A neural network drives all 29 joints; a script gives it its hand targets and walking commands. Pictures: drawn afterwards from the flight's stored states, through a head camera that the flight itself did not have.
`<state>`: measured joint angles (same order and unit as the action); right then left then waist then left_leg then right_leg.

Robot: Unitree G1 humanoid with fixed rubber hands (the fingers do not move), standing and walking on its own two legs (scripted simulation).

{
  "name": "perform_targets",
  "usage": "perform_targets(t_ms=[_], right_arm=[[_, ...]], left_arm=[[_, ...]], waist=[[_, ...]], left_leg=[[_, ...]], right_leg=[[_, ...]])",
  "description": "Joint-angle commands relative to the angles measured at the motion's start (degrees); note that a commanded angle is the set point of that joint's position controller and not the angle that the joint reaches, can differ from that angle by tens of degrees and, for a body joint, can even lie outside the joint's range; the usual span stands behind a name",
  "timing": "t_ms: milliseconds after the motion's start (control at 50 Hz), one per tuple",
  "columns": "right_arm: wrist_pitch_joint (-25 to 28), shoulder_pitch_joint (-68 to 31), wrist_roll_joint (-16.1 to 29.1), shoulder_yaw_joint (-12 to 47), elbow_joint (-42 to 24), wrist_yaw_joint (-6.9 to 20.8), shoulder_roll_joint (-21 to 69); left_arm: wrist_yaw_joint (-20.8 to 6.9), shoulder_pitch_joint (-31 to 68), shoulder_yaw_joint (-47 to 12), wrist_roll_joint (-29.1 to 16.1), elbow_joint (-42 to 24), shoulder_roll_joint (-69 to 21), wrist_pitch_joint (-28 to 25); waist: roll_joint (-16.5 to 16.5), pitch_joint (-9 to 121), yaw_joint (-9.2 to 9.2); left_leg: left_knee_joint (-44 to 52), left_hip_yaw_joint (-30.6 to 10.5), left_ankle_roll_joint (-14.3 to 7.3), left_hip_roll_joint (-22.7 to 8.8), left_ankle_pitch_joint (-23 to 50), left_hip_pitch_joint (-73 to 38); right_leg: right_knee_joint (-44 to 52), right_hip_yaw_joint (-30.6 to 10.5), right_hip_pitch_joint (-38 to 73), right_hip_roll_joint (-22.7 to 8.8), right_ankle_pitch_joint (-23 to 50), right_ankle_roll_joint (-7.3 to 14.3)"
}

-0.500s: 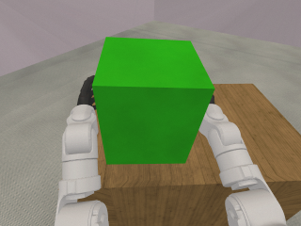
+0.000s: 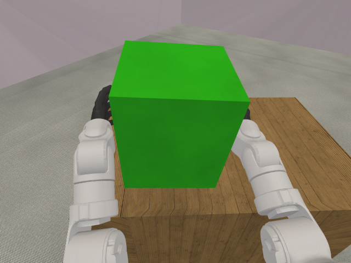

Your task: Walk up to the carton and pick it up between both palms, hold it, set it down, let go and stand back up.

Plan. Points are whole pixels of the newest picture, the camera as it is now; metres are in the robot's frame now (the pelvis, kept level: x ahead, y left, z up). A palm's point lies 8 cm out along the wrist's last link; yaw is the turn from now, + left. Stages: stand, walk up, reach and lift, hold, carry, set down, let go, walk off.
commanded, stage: set down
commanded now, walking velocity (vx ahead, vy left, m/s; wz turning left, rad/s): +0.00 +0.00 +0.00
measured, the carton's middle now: (172, 118) +0.37 +0.00 +0.20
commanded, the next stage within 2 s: none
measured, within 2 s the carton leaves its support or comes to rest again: neither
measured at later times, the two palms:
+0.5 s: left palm (114, 134) +0.39 +0.14 +0.15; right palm (236, 140) +0.37 -0.16 +0.12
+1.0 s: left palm (120, 134) +0.41 +0.13 +0.13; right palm (237, 137) +0.39 -0.17 +0.12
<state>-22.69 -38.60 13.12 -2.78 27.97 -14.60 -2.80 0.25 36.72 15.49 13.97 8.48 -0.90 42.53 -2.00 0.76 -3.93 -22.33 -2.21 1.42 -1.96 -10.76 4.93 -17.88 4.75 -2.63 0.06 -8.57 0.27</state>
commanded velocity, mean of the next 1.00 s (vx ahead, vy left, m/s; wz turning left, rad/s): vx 0.00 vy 0.00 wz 0.00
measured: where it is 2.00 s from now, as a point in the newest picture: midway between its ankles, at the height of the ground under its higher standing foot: outside the picture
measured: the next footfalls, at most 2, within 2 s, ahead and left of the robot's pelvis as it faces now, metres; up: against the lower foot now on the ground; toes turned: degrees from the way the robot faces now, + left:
none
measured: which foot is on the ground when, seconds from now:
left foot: down 0.00-1.00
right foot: down 0.00-1.00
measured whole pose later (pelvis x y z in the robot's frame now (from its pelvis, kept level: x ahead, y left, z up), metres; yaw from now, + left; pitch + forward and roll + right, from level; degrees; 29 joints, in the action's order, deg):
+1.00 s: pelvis +0.03 +0.00 +0.00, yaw +1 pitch -3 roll -1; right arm -1.7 -30.7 6.3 -5.8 36.5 -10.5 -1.6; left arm 3.0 31.2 11.5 13.6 20.2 -2.8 21.5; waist -2.3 -0.8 -4.5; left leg -21.8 -3.7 1.9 -2.0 -12.5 6.8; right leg -16.0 6.2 -3.3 0.2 -10.1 0.3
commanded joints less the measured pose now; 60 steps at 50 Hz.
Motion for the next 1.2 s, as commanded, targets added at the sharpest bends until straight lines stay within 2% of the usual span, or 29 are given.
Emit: perform_targets(t_ms=[0,80,160,240,320,420,520,740,880,1020,1180], right_arm=[[7.3,-57.2,3.5,22.3,-20.8,7.3,37.2],[14.2,-53.9,-4.2,15.8,-13.7,9.4,35.3],[22.0,-50.1,-9.7,12.5,-9.6,11.1,32.6],[26.6,-51.2,-10.1,13.9,-11.2,11.4,31.1],[29.0,-53.4,-8.7,17.0,-15.6,11.7,31.1],[29.3,-51.9,-7.6,19.8,-17.3,11.9,31.5],[28.0,-48.4,-6.6,20.9,-15.8,11.7,31.6],[26.4,-43.5,-5.7,20.4,-13.1,10.8,30.8],[26.7,-43.4,-6.3,20.2,-13.4,11.0,31.0],[27.2,-44.3,-7.7,19.2,-11.7,11.7,31.6],[28.3,-45.6,-10.7,15.3,-6.1,12.8,32.1]], left_arm=[[-7.6,44.3,-30.2,-8.2,-5.5,-37.2,-6.7],[-9.5,41.7,-25.0,-4.4,1.8,-36.3,-11.5],[-10.9,36.9,-22.2,-1.6,5.7,-34.9,-15.4],[-10.4,35.1,-24.2,-1.7,5.8,-35.6,-16.9],[-8.2,36.0,-29.3,-3.8,3.0,-38.2,-19.2],[-5.3,36.6,-34.1,-5.7,-0.2,-39.4,-22.0],[-3.9,35.3,-35.2,-6.0,-0.9,-39.2,-23.0],[-4.6,32.1,-33.0,-5.0,0.4,-38.0,-23.1],[-4.2,33.1,-33.7,-5.6,0.7,-38.7,-24.8],[-3.6,34.7,-33.1,-5.8,3.1,-39.5,-26.9],[-3.6,36.7,-28.5,-4.6,9.3,-39.2,-29.2]], waist=[[3.6,25.2,-0.78],[2.7,21.4,-0.76],[2.1,19.2,-0.13],[1.8,20.2,0.67],[2.6,25.6,0.96],[3.7,30.7,0.74],[3.9,31.7,0.49],[3.1,29.1,-1.03],[3.3,30.0,-1.62],[3.1,31.6,-1.12],[2.2,32.3,0.14]], left_leg=[[3.3,1.7,-0.7,5.2,10.9,-6.6],[6.3,3.3,-1.1,4.9,5.1,-6.0],[6.9,5.0,-0.9,4.5,6.9,-5.7],[5.6,5.6,-0.7,4.0,11.0,-5.8],[3.3,4.8,0.1,3.4,16.6,-8.9],[1.1,3.1,1.0,2.9,21.6,-11.8],[0.2,1.7,1.4,3.0,24.1,-12.0],[0.1,0.8,2.0,3.8,26.2,-10.3],[-0.1,0.3,2.4,3.7,26.9,-10.1],[0.3,0.2,2.2,3.5,25.2,-9.2],[2.0,1.4,1.5,3.4,21.0,-6.2]], right_leg=[[2.2,-0.6,7.9,2.9,9.1,-3.4],[2.9,1.0,9.1,2.1,7.0,-3.5],[3.2,2.5,11.6,1.8,8.2,-3.1],[3.0,3.0,11.6,1.9,9.8,-2.3],[2.3,2.8,10.4,2.4,13.1,-1.5],[1.5,2.2,8.7,2.7,16.9,-1.2],[1.0,1.5,8.9,2.6,20.7,-1.8],[0.0,1.3,11.5,2.7,28.8,-3.0],[-0.6,1.6,10.8,2.8,31.0,-3.1],[-0.8,1.4,9.7,2.7,31.1,-3.1],[-0.8,1.0,10.5,2.1,31.2,-3.4]])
